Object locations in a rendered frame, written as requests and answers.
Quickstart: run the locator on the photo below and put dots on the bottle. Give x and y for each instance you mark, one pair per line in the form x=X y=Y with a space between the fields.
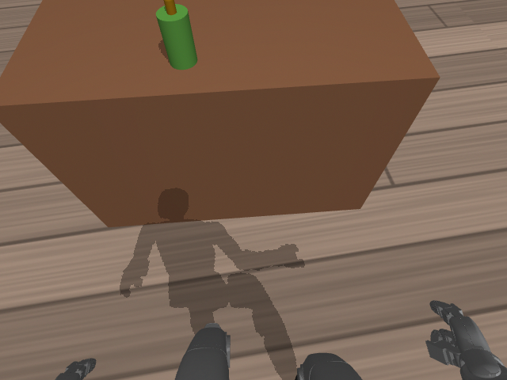
x=174 y=24

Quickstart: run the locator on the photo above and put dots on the left robot hand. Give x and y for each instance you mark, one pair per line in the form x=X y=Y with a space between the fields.
x=77 y=370

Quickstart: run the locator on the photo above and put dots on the right robot hand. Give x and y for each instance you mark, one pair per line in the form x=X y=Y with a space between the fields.
x=446 y=346

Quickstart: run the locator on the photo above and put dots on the right robot arm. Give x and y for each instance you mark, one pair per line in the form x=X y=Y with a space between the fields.
x=478 y=364

